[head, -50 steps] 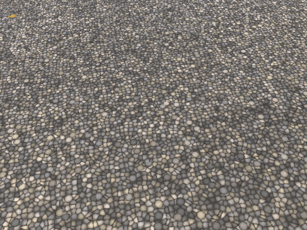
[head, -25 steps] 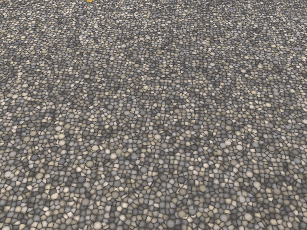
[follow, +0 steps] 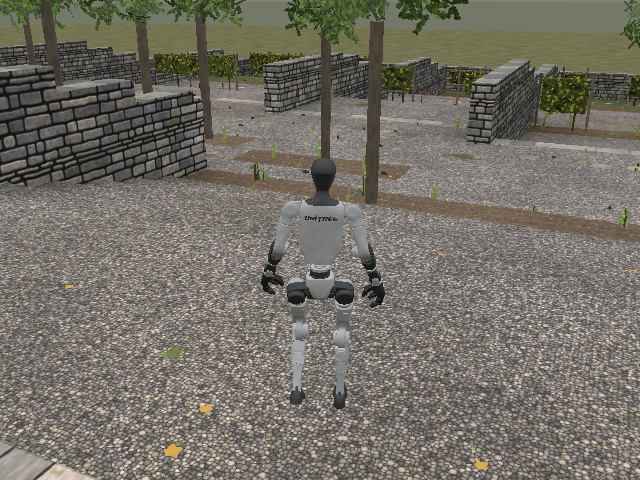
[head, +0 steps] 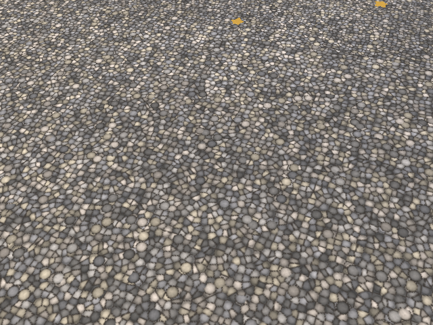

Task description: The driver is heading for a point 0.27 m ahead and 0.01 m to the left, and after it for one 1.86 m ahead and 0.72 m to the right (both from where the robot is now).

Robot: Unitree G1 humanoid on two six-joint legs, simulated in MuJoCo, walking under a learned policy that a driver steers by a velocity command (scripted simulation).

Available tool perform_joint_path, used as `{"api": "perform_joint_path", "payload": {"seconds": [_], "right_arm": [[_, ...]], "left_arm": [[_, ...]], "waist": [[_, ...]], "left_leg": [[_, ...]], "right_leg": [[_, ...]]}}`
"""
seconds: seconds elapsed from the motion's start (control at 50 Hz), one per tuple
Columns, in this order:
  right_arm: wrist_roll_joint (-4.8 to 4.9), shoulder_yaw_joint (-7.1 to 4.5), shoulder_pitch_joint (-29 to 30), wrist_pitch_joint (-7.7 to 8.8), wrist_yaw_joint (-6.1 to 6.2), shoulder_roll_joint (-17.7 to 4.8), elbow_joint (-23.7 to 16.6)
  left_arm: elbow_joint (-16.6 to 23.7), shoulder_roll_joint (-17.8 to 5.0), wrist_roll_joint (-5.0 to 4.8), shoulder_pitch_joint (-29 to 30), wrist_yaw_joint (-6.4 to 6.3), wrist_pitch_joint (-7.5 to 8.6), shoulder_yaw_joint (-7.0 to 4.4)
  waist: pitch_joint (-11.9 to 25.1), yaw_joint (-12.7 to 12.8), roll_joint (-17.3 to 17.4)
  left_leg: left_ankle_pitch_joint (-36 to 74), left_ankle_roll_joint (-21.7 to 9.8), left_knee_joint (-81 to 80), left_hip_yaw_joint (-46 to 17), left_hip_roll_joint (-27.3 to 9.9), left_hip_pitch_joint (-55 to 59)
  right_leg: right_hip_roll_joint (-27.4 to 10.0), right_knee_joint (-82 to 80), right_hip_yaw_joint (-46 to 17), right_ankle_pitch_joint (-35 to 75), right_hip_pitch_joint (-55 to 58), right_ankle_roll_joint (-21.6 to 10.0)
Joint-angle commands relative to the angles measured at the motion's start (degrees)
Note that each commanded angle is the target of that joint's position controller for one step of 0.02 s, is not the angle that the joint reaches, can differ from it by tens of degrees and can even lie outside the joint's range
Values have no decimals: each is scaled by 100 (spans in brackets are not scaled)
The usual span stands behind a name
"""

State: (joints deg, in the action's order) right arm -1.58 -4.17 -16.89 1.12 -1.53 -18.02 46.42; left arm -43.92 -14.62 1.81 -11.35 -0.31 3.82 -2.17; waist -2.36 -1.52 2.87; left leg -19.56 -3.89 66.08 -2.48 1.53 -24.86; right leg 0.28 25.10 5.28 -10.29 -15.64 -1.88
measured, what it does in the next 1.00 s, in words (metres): walks ahead, turning right: left foot, then right foot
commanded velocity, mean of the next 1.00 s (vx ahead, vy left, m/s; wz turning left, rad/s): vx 0.12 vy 0.00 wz -0.25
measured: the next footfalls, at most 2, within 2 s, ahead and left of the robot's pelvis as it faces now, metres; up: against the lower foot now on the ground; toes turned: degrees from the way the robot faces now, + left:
left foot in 0.28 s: +0.26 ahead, +0.12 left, +0.00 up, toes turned +3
right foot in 0.70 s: +0.16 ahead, -0.08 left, +0.00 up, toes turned -14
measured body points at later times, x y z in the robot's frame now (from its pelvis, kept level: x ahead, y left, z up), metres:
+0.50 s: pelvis +0.14 +0.03 +0.00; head +0.18 +0.05 +0.45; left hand +0.22 +0.30 -0.14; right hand +0.27 -0.22 -0.11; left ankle +0.22 +0.12 -0.74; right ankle +0.11 -0.09 -0.67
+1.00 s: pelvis +0.13 +0.00 +0.00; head +0.15 -0.03 +0.45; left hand +0.33 +0.24 -0.10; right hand +0.14 -0.29 -0.13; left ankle +0.18 +0.14 -0.68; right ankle +0.12 -0.07 -0.74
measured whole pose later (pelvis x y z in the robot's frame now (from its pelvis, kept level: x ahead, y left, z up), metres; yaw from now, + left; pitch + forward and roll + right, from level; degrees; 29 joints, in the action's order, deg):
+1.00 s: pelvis +0.13 +0.00 +0.00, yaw -21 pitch +1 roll +2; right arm -1.1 -3.6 -10.9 -3.0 1.0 -16.2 44.4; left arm -41.3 -16.4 0.5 -13.9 0.1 -2.5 -4.1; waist -2.2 0.7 1.0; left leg -21.7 2.6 52.1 -1.8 0.5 -26.2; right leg 4.9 25.0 -5.5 -10.7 -15.2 -4.4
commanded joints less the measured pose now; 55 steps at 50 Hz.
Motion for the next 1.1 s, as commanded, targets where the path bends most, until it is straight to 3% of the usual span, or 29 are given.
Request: {"api": "perform_joint_path", "payload": {"seconds": [0.02,0.08,0.14,0.22,0.26,0.28,0.3,0.32,0.34,0.38,0.4,0.42,0.48,0.54,0.62,0.66,0.68,0.7,0.72,0.74,0.78,0.82,0.84,0.88,0.98,1.1], "right_arm": [[-36,-24,-157,-94,-117,-194,-382],[-53,39,309,-101,-134,-57,-595],[-15,197,617,-35,-164,233,-640],[-79,229,818,26,-63,84,-559],[-154,212,340,155,22,-20,-335],[-241,161,24,250,80,-319,-244],[-296,87,-299,273,143,-730,-302],[30,47,-266,193,213,-700,-334],[154,49,-158,118,237,-611,-347],[118,151,431,40,336,-287,-418],[124,180,666,24,387,-172,-445],[93,181,771,17,410,-141,-472],[30,155,889,38,413,-122,-484],[-8,113,893,-7,401,-158,-445],[-31,2,778,-108,345,-403,-398],[20,-62,866,-161,340,-548,-397],[18,-80,774,-204,332,-517,-354],[4,-54,494,-273,288,-272,-313],[74,31,677,-323,324,8,-692],[-28,10,1145,-381,355,-176,-735],[101,-21,852,-352,280,-188,-585],[-42,-79,521,-295,236,-321,-394],[-42,-86,491,-293,218,-305,-391],[14,-54,590,-309,219,-196,-469],[57,1,874,-331,277,-189,-674],[151,46,691,-239,330,-242,-824]], "left_arm": [[101,-591,-84,-406,29,202,-152],[-15,-631,-93,-557,39,229,-159],[-114,-632,-93,-515,90,188,-123],[-375,-820,-188,-817,128,93,-156],[-442,-828,-229,-801,95,25,-162],[-429,-685,-217,-1026,86,25,-121],[-245,-226,-264,-1497,64,13,7],[-377,-205,-369,-1706,-30,-176,16],[-400,-559,-287,-1452,-56,-308,-104],[-325,-542,-146,-1022,-23,-406,-171],[-346,-486,-95,-1044,-7,-472,-184],[-389,-435,-55,-1150,4,-539,-196],[-318,-334,-72,-1127,23,-686,-227],[-95,-260,-51,-723,110,-797,-193],[164,-385,-78,-478,206,-808,-204],[169,-370,-90,-696,230,-755,-204],[117,-456,-72,-854,224,-706,-230],[159,-788,-9,-874,177,-633,-294],[376,-1691,-38,-729,135,-621,-494],[283,-1600,27,-969,45,-639,-534],[394,-1131,-59,-220,-12,-652,-395],[559,-918,-121,123,8,-615,-346],[564,-874,-153,9,30,-593,-336],[516,-942,-173,-255,43,-559,-369],[513,-1076,-114,-585,11,-595,-434],[632,-1216,-75,-270,102,-645,-497]], "waist": [[141,42,-890],[105,64,-801],[248,91,-1015],[357,182,-1059],[500,-73,-755],[848,-123,-303],[1667,-9,750],[2333,-130,1125],[1950,-139,650],[924,109,388],[656,275,451],[639,347,471],[707,433,403],[566,315,597],[654,202,577],[677,373,397],[573,426,80],[294,367,-1090],[-161,344,-2349],[-232,575,-1537],[-189,72,-1022],[226,-7,-1038],[413,32,-883],[491,141,-772],[457,413,-999],[568,318,-1051]], "left_leg": [[300,104,66,-150,-411,-935],[641,251,-641,-15,-385,-1105],[1338,265,-2151,265,-175,-193],[1542,189,-3274,443,-77,426],[2157,70,-4277,392,-59,1252],[3689,6,-4342,12,-625,2147],[6561,-499,-3703,-1219,-2270,3578],[7016,-1216,-3728,-1731,-2712,3541],[6121,-1248,-3985,-1387,-2470,3155],[4679,-941,-4546,-793,-2042,2158],[4197,-815,-4774,-492,-1871,1668],[3929,-786,-4867,-276,-1781,1373],[2963,-889,-5005,61,-1765,1005],[1543,-838,-5127,217,-1771,825],[1047,-766,-4922,212,-2019,857],[860,-496,-4557,405,-1985,668],[566,-180,-4116,638,-1829,385],[-239,283,-2918,1171,-1296,-96],[-1631,677,-1964,1220,-120,-1382],[-1434,623,-911,362,-260,-1165],[-361,537,-719,56,-338,-947],[24,523,-456,148,-220,-845],[12,554,-380,139,-186,-813],[-33,621,-589,83,-190,-954],[-310,659,-1563,-10,-123,-866],[-492,471,-2627,-11,159,224]], "right_leg": [[-1620,-1447,-1256,1355,740,-723],[-1560,-1249,-504,3384,803,-806],[-1144,-1101,103,3817,480,-666],[-1183,-638,-295,3857,946,-550],[-1013,115,-415,3408,969,-357],[-767,734,-354,2429,591,-167],[-383,1884,-102,-627,-398,44],[99,2934,-427,-2826,-560,32],[68,3589,-635,-2909,-891,21],[-140,3839,-674,-2243,-1253,76],[-224,3736,-655,-1930,-1090,163],[-186,3832,-547,-1726,-879,236],[-179,3705,-440,-1509,-728,318],[-269,2854,-333,-1268,-632,247],[-209,2027,-134,-1369,-218,71],[-94,1140,15,-998,363,-105],[-40,467,-159,-732,703,-218],[-798,-793,-1478,-868,689,-396],[-2258,-1394,-3786,34,417,-1069],[-2216,-1369,-3504,292,16,-1397],[-1384,-1159,-2459,-21,-120,-1074],[-1009,-896,-2069,923,336,-985],[-1005,-791,-2064,1311,538,-1015],[-1036,-686,-2179,1584,925,-1078],[-1087,-562,-2697,1319,1203,-1233],[-918,-324,-3253,1802,689,-1101]]}}
Keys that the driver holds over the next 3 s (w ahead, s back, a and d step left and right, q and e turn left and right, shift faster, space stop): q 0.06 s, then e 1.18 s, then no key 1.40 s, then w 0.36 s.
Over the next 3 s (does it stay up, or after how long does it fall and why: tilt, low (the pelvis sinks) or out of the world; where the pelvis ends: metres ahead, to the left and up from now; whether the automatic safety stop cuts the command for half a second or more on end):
stays up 0.20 0.01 0.00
